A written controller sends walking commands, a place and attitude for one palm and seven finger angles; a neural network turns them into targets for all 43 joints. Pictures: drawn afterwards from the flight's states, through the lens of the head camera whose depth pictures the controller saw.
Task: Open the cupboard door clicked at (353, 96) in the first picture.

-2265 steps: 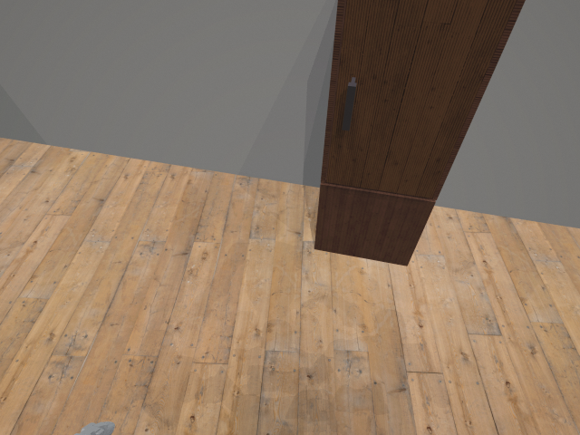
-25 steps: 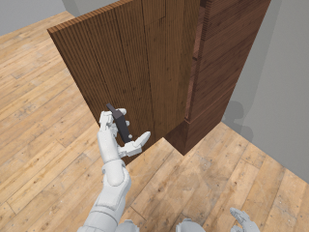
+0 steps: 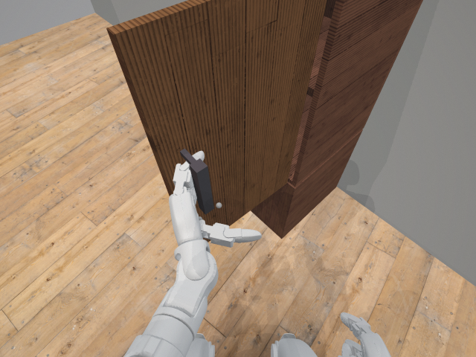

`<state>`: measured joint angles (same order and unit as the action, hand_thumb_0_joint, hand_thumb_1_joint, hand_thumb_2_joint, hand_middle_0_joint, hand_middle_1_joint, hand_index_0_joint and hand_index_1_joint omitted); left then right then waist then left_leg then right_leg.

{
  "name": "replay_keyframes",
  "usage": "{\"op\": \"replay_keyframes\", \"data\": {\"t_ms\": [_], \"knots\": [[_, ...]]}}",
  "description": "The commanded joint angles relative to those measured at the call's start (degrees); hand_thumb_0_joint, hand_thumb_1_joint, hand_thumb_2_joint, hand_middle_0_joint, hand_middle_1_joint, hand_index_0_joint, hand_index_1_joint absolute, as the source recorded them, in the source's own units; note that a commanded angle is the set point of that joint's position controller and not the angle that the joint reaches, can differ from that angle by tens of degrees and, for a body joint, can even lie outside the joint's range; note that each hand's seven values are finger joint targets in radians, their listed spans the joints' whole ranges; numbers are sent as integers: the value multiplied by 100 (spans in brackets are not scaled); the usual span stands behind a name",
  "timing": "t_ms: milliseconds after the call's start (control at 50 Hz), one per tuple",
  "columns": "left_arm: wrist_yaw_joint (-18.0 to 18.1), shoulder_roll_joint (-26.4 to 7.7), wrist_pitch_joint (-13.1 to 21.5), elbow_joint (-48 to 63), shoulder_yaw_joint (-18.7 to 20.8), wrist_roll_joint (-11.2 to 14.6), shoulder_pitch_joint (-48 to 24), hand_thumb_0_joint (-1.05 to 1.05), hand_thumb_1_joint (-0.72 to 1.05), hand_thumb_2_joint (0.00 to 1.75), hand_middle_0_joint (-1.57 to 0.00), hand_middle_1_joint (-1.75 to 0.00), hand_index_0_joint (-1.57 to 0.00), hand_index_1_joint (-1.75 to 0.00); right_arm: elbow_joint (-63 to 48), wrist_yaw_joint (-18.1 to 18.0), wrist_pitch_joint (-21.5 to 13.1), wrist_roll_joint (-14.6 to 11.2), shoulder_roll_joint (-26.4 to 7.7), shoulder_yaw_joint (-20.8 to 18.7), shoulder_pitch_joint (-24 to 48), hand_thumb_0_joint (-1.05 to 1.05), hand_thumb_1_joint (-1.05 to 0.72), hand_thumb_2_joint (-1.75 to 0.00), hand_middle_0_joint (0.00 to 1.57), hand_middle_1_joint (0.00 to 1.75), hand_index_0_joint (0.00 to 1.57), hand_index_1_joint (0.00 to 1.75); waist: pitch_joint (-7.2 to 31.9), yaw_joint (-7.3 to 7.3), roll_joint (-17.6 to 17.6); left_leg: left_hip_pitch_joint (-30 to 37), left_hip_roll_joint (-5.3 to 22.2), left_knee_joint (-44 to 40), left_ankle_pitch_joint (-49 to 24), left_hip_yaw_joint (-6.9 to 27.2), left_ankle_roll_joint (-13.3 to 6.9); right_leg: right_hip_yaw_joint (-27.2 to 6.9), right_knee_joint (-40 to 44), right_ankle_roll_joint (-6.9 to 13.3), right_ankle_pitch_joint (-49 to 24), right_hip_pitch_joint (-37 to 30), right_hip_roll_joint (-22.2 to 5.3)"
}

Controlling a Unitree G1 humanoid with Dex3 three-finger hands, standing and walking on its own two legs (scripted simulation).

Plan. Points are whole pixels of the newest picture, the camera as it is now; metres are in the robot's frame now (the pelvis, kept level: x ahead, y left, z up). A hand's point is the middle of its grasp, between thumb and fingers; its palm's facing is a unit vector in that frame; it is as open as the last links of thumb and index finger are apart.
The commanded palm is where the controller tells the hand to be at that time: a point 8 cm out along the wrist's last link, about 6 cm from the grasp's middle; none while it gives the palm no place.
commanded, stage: slide the hand sideways off the handle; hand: left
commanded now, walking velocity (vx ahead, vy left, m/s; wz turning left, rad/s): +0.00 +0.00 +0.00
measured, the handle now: (196, 182) +0.41 +0.09 +0.05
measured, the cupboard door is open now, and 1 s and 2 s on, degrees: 87 87 87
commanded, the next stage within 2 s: draw the hand back to the body in 1.22 s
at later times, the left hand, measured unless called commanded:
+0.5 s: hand (204, 230) +0.32 +0.07 +0.04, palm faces -0.16 -0.99 +0.00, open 16.3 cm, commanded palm +0.30 +0.13 +0.05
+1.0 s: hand (171, 253) +0.27 +0.11 +0.04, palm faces -0.10 -0.99 -0.03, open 16.3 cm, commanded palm +0.25 +0.18 +0.05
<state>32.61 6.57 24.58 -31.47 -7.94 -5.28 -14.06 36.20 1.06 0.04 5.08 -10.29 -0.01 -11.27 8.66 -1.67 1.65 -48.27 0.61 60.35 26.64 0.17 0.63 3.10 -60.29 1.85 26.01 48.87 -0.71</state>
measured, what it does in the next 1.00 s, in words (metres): stands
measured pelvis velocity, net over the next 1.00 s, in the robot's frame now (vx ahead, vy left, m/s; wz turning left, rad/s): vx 0.02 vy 0.00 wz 0.01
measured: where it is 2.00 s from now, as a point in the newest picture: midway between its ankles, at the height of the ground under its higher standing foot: outside the picture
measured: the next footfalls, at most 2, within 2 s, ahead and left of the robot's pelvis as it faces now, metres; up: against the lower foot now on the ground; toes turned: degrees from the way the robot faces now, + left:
none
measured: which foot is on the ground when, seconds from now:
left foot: down 0.00-1.00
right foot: down 0.00-1.00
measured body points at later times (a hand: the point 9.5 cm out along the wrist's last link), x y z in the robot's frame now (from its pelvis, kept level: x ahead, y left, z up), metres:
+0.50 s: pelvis +0.00 +0.02 -0.01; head +0.07 +0.01 +0.44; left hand +0.32 +0.12 +0.04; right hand +0.16 -0.22 -0.11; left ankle +0.03 +0.13 -0.66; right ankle +0.03 -0.10 -0.66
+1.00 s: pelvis +0.02 +0.00 -0.01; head +0.08 -0.01 +0.44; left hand +0.27 +0.17 +0.05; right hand +0.21 -0.23 -0.10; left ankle +0.03 +0.13 -0.66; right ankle +0.03 -0.10 -0.66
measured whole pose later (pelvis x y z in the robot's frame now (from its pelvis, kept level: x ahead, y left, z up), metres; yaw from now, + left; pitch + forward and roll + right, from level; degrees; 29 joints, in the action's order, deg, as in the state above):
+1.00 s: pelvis +0.02 +0.00 -0.01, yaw +1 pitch +15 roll +0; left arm -7.1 -8.1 19.6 -1.5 -3.3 8.0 13.4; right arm 26.6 -1.2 -2.6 -0.3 -13.3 0.8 -13.0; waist 8.3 0.2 2.3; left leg -48.6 0.4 64.5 30.7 1.3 0.6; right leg 4.1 -63.7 1.7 30.1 48.5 -0.9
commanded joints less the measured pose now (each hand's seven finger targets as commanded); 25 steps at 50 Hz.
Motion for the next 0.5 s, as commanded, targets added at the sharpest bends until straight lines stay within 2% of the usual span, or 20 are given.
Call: {"op": "replay_keyframes", "data": {"t_ms": [0,20,40,60,80,100,120,140,160,180,200,240,260,280,300,320,360,380,440,480], "knots": [[293,143,194,1097,178,16,-1746,0,-50,30,-15,-30,-15,-30,-772,-46,-222,-17,-605,-223,284,0,-90,-90,20,30,20,30,1502,-74,-564,660,-147,-856,-550,11,-83,-92,1077,-11,-607,-1064,76],[-955,-329,371,1152,-1102,-800,-1587,0,-50,30,-15,-30,-15,-30,-595,-39,-168,-37,-783,-245,-110,0,-90,-90,20,30,20,30,1358,-567,-710,836,-130,-657,-621,7,-179,-230,975,0,-1066,-863,51],[-1590,-864,615,1426,-512,-587,-1845,0,-50,30,-15,-30,-15,-30,-764,-69,-155,-109,-801,-299,-209,0,-90,-90,20,30,20,30,1669,-396,-611,793,-154,-600,-803,25,-213,-261,892,41,-1398,-1058,-9],[-2115,-990,732,1678,-544,-456,-1778,0,-50,30,-15,-30,-15,-30,-862,-100,-146,-152,-816,-295,-142,0,-90,-90,20,30,20,30,1948,-278,-375,898,-173,-610,-836,1,-210,-323,839,51,-1498,-1238,-14],[-2608,-962,747,1828,-651,-258,-1794,0,-50,30,-15,-30,-15,-30,-956,-125,-141,-230,-842,-304,-159,0,-90,-90,20,30,20,30,2060,-327,-193,1117,-163,-609,-949,22,-207,-312,797,76,-1577,-1205,-8],[-3097,-742,638,1684,-856,55,-1652,0,-50,30,-15,-30,-15,-30,-1021,-141,-154,-338,-829,-262,-136,0,-90,-90,20,30,20,30,1827,-339,-72,1222,-171,-682,-867,52,-196,-263,869,73,-1442,-1063,17],[-3379,-622,511,1646,-735,520,-1684,0,-50,30,-15,-30,-15,-30,-1085,-174,-179,-435,-826,-231,-107,0,-90,-90,20,30,20,30,1615,-352,-216,1222,-147,-770,-707,107,-179,-191,962,52,-1180,-974,57],[-3549,-449,359,1621,-676,907,-1556,0,-50,30,-15,-30,-15,-30,-1141,-197,-201,-515,-849,-202,-68,0,-90,-90,20,30,20,30,1448,-301,-298,1243,-139,-877,-599,146,-160,-132,1039,45,-953,-942,97],[-3615,-275,193,1573,-622,1218,-1488,0,-50,30,-15,-30,-15,-30,-1183,-210,-232,-568,-852,-180,-26,0,-90,-90,20,30,20,30,1265,-280,-323,1207,-140,-951,-473,159,-151,-76,1110,28,-754,-888,115],[-3604,-283,94,1647,-494,1400,-1449,0,-50,30,-15,-30,-15,-30,-1219,-213,-271,-594,-880,-167,-1,0,-90,-90,20,30,20,30,1283,-217,-443,1184,-149,-994,-487,194,-144,-34,1090,37,-697,-928,118],[-3527,-394,33,1613,-286,1453,-1276,0,-50,30,-15,-30,-15,-30,-1211,-208,-295,-588,-906,-181,-27,0,-90,-90,20,30,20,30,1283,-138,-503,1123,-141,-1023,-479,219,-121,12,1029,27,-644,-921,112],[-3313,-575,85,1911,-74,1352,-1036,0,-50,30,-15,-30,-15,-30,-1267,-161,-329,-545,-925,-221,-88,0,-90,-90,20,30,20,30,1471,-36,-626,1094,-134,-953,-731,217,-116,35,893,26,-824,-984,96],[-3217,-620,151,2036,-79,1231,-935,0,-50,30,-15,-30,-15,-30,-1289,-120,-348,-514,-914,-234,-85,0,-90,-90,20,30,20,30,1517,-24,-552,1076,-140,-891,-808,198,-117,14,833,28,-887,-959,82],[-3121,-810,210,2071,42,1084,-627,0,-50,30,-15,-30,-15,-30,-1318,-78,-343,-499,-933,-249,-127,0,-90,-90,20,30,20,30,1514,76,-532,1027,-140,-875,-967,215,-106,10,745,62,-984,-1010,80],[-3077,-677,259,2217,-112,976,-456,0,-50,30,-15,-30,-15,-30,-1377,-24,-346,-472,-895,-251,-98,0,-90,-90,20,30,20,30,1584,64,-385,1067,-137,-821,-1042,172,-108,2,690,56,-1059,-962,70],[-3040,-692,286,2280,-162,893,-392,0,-50,30,-15,-30,-15,-30,-1390,18,-332,-465,-892,-258,-115,0,-90,-90,20,30,20,30,1525,32,-420,1012,-128,-776,-1030,169,-112,-7,669,53,-1068,-913,66],[-3014,-962,317,2394,-29,741,-334,0,-50,30,-15,-30,-15,-30,-1425,36,-283,-450,-931,-281,-99,0,-90,-90,20,30,20,30,1454,13,-502,879,-116,-712,-850,163,-121,-55,645,47,-916,-828,68],[-3003,-1067,308,2505,-7,656,-311,0,-50,30,-15,-30,-15,-30,-1465,28,-257,-446,-943,-286,-81,0,-90,-90,20,30,20,30,1482,38,-414,877,-116,-710,-864,182,-128,-72,617,65,-894,-834,75],[-3036,-1021,189,2702,-17,729,-195,0,-50,30,-15,-30,-15,-30,-1540,-4,-226,-466,-901,-257,-13,0,-90,-90,20,30,20,30,1433,25,-240,907,-124,-731,-714,149,-127,-80,672,49,-789,-814,81],[-3084,-1201,104,2920,150,823,-94,0,-50,30,-15,-30,-15,-30,-1584,-58,-215,-480,-926,-238,7,0,-90,-90,20,30,20,30,1517,70,-333,892,-131,-742,-803,176,-129,-85,664,61,-867,-975,93]]}}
